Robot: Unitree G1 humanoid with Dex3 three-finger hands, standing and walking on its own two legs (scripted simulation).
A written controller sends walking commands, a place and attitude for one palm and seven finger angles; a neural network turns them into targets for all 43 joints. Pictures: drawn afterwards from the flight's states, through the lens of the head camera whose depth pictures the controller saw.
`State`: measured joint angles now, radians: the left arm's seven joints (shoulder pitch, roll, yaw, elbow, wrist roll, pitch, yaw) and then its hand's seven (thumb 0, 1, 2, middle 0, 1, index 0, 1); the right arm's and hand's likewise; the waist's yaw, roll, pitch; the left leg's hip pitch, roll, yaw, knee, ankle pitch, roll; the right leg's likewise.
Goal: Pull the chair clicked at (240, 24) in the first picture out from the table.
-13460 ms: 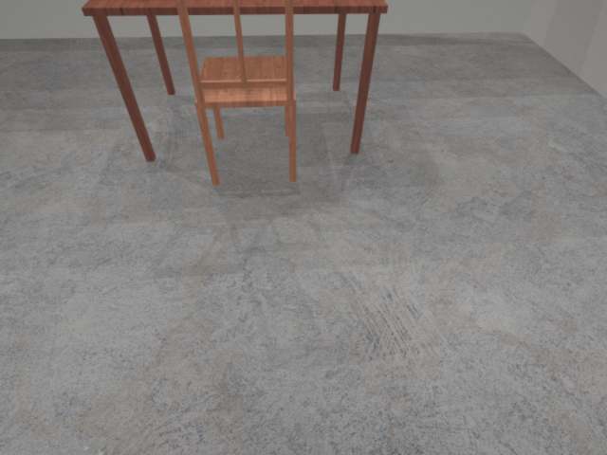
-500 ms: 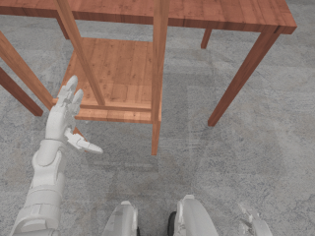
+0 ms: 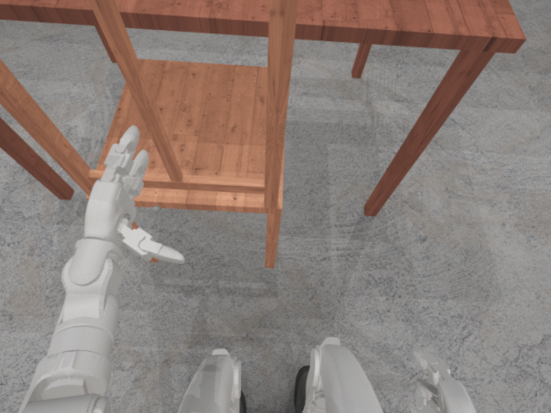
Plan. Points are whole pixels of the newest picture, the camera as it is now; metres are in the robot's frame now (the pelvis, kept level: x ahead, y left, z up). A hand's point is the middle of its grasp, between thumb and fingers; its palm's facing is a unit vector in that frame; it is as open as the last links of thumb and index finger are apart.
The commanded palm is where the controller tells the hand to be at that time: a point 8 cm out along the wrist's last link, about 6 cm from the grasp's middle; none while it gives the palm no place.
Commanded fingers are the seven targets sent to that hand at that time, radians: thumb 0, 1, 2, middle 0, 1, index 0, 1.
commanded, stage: aim the fingers beside a spindle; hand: left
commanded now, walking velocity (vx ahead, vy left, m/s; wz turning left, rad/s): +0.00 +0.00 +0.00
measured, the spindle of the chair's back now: (148, 110) +0.52 +0.19 +0.07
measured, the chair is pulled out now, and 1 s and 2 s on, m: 0.00 0.00 0.00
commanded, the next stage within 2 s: push the fingers through the gap in 0.04 s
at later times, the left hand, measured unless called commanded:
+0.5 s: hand (161, 189) +0.42 +0.17 +0.02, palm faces -0.07 -1.00 -0.05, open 17.0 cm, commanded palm +0.40 +0.23 +0.02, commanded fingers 0.00 -0.50 0.30 -0.06 -0.08 -0.06 -0.08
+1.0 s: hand (165, 164) +0.46 +0.17 +0.02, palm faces -0.06 -1.00 -0.05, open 17.0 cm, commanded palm +0.44 +0.22 +0.02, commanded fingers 0.00 -0.50 0.30 -0.06 -0.08 -0.06 -0.08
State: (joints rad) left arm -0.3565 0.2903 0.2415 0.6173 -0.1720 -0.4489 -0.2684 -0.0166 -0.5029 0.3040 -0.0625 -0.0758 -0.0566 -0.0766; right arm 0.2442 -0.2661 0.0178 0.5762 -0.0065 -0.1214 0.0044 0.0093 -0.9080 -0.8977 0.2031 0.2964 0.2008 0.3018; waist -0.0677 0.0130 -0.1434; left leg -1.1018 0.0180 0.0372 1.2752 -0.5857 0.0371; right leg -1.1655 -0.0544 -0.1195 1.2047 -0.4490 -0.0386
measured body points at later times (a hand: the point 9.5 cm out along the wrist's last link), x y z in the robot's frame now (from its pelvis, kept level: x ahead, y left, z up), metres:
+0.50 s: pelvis +0.00 +0.00 +0.00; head +0.14 +0.01 +0.42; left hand +0.42 +0.23 +0.02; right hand +0.12 -0.26 -0.11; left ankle +0.01 +0.10 -0.62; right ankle +0.06 -0.11 -0.62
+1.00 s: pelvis +0.00 +0.00 -0.01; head +0.15 +0.01 +0.42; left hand +0.46 +0.23 +0.02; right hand +0.07 -0.26 -0.12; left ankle +0.01 +0.10 -0.62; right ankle +0.06 -0.11 -0.62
